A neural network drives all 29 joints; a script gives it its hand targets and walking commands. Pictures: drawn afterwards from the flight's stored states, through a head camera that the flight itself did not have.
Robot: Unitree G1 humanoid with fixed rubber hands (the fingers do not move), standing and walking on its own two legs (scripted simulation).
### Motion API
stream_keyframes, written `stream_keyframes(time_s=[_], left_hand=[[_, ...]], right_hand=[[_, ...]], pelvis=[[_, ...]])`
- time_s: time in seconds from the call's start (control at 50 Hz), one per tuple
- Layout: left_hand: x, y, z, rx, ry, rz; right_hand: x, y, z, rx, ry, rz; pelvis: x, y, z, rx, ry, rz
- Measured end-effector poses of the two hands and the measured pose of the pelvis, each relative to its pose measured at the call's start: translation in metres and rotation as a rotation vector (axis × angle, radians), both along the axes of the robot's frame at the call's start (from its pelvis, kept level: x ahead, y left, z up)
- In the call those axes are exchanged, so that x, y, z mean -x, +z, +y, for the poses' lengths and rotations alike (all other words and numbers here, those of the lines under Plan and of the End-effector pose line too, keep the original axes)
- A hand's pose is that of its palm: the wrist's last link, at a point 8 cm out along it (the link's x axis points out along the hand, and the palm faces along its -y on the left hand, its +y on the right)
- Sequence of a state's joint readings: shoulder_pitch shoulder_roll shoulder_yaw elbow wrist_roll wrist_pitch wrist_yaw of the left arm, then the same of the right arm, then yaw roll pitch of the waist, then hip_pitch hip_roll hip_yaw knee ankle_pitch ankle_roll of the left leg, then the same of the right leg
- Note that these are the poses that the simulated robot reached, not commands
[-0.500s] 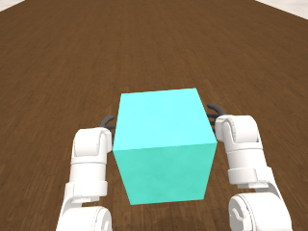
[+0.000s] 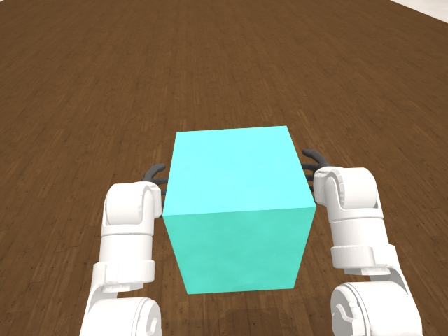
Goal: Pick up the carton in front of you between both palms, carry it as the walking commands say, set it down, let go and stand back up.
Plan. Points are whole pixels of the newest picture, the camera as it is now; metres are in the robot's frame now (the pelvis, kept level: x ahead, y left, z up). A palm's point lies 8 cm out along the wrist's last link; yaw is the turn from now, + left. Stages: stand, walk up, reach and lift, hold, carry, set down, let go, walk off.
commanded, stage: carry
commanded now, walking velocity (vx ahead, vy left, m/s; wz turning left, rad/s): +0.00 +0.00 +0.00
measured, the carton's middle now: (236, 211) +0.36 +0.00 +0.06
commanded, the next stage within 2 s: none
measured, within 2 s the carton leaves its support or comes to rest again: neither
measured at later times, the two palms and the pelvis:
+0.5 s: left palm (142, 195) +0.35 +0.17 +0.12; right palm (312, 177) +0.36 -0.13 +0.14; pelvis +0.01 +0.01 +0.00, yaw +0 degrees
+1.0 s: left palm (142, 195) +0.36 +0.17 +0.12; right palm (310, 179) +0.36 -0.13 +0.14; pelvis +0.01 +0.02 +0.00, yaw +0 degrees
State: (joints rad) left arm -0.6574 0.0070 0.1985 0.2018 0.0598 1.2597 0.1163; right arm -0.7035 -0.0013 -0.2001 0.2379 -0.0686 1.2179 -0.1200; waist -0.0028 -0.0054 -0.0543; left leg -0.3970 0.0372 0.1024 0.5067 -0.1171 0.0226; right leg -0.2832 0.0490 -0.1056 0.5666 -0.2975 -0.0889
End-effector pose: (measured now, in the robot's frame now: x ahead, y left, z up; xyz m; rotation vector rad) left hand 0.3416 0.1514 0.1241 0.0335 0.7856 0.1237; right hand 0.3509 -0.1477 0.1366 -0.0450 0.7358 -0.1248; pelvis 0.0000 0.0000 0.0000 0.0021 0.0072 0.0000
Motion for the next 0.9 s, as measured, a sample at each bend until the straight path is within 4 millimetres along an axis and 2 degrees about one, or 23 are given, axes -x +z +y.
stream_keyframes(time_s=[0.16,0.66,0.9], left_hand=[[-0.003,0.000,0.005,-0.013,-0.008,0.010],[-0.012,0.003,0.015,0.006,0.004,-0.009],[-0.014,-0.007,0.015,0.003,-0.010,0.010]], right_hand=[[-0.002,-0.004,0.004,-0.008,-0.003,0.011],[-0.016,0.007,0.016,0.006,0.007,-0.009],[-0.014,-0.004,0.015,0.012,0.000,0.010]], pelvis=[[-0.003,0.001,0.006,0.003,-0.001,0.006],[-0.014,0.001,0.015,-0.001,0.004,0.015],[-0.013,-0.001,0.016,0.003,0.001,0.018]])
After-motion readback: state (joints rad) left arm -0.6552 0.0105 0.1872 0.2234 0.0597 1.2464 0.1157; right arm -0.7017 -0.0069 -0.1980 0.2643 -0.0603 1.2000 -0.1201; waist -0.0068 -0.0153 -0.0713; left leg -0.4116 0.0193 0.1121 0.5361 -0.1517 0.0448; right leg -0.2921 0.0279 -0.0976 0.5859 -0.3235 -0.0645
